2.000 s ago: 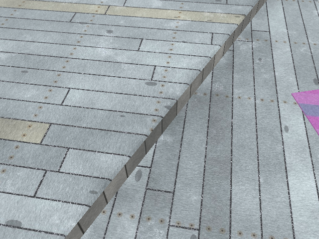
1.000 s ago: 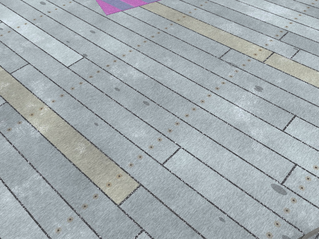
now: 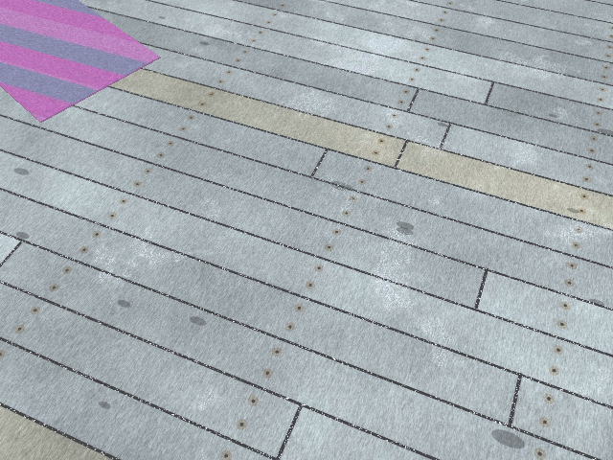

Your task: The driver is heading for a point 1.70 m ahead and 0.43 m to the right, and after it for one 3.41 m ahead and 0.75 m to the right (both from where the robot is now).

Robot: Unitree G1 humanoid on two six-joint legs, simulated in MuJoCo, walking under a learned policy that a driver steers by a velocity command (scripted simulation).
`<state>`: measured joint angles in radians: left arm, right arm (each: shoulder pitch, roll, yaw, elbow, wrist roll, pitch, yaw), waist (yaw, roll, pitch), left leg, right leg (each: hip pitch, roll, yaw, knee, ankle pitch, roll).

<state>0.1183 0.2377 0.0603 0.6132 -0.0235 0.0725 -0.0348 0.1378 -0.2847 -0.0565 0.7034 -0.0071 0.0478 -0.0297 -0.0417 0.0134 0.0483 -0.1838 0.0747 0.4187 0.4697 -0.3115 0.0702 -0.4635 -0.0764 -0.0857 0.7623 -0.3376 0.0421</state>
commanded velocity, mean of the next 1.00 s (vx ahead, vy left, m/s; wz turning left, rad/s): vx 0.00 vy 0.00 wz -0.39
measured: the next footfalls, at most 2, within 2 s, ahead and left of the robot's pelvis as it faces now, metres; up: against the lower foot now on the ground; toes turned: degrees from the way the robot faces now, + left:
right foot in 0.08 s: +0.09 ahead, -0.12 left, +0.00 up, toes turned -9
left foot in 0.50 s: +0.13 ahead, +0.11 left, +0.00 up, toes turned -21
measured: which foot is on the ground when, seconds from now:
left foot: down 0.00-0.08, up 0.10-0.48, down 0.50-1.00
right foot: up 0.00-0.06, down 0.08-0.50, up 0.52-0.80, down 0.82-1.00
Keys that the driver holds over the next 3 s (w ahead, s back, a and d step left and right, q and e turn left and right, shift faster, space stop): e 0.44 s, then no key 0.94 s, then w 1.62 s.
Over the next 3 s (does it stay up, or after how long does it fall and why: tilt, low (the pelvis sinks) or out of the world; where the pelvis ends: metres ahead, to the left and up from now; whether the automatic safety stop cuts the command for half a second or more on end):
stays up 0.78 -0.19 0.01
